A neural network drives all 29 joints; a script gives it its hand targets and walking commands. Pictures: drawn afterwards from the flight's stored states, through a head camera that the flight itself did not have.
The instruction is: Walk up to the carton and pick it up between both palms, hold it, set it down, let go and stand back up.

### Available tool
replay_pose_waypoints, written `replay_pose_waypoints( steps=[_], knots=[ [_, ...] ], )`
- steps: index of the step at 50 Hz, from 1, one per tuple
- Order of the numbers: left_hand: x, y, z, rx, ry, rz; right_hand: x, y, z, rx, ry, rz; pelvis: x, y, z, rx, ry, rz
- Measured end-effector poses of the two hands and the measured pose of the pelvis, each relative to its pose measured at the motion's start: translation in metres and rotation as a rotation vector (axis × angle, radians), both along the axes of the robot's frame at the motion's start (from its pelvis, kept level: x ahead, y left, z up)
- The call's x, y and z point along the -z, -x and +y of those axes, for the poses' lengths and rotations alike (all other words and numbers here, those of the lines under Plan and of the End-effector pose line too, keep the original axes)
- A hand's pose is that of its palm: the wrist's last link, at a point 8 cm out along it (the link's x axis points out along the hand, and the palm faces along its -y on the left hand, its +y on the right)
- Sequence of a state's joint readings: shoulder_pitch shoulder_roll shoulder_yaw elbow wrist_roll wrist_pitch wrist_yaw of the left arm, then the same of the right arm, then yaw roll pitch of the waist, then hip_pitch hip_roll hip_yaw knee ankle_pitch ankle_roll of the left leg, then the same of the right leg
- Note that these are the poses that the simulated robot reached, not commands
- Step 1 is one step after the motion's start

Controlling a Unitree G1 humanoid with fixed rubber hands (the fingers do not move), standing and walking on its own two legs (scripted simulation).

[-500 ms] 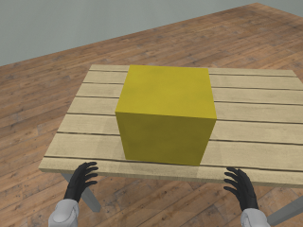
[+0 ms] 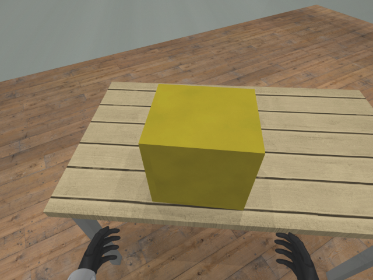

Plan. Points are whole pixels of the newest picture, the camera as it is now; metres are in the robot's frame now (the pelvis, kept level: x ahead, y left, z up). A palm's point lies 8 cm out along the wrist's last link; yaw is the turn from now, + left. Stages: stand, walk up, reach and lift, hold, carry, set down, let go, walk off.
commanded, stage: set down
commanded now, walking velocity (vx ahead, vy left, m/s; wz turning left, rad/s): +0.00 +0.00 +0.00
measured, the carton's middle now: (201, 147) +0.46 +0.01 -0.01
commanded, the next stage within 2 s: let go in 0.38 s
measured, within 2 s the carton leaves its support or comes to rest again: neither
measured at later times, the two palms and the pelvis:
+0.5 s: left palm (98, 274) +0.15 +0.23 -0.08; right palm out of the picture +0.14 -0.22 -0.09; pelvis -0.01 +0.00 +0.00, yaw -1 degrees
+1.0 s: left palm out of the picture +0.14 +0.23 -0.09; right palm out of the picture +0.12 -0.23 -0.10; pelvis -0.01 +0.01 +0.00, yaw -1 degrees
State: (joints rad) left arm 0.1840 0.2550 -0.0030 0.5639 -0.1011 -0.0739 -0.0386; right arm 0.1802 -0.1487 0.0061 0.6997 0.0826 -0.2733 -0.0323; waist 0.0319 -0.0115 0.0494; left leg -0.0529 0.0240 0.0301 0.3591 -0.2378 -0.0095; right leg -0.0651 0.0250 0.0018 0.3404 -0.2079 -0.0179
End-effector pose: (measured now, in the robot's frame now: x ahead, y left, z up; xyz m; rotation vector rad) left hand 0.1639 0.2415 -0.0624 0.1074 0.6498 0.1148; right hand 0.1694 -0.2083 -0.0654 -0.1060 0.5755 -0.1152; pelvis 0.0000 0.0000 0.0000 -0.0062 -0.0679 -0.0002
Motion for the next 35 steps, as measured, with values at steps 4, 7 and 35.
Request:
replay_pose_waypoints(
  steps=[4,7,35],
  knots=[
    [0.003,0.004,-0.002,0.000,-0.006,0.035,0.003,0.005,-0.001,-0.007,0.008,0.028,0.000,0.000,0.001,0.001,0.001,0.001],
    [0.004,0.004,-0.006,0.012,-0.005,0.047,0.004,0.007,-0.003,0.001,0.008,0.031,0.000,0.000,0.001,0.000,0.001,0.002],
    [0.018,0.011,-0.020,0.031,-0.044,0.189,0.019,0.035,-0.020,-0.021,0.055,0.155,0.001,0.009,0.003,0.018,-0.002,-0.001]
  ],
)
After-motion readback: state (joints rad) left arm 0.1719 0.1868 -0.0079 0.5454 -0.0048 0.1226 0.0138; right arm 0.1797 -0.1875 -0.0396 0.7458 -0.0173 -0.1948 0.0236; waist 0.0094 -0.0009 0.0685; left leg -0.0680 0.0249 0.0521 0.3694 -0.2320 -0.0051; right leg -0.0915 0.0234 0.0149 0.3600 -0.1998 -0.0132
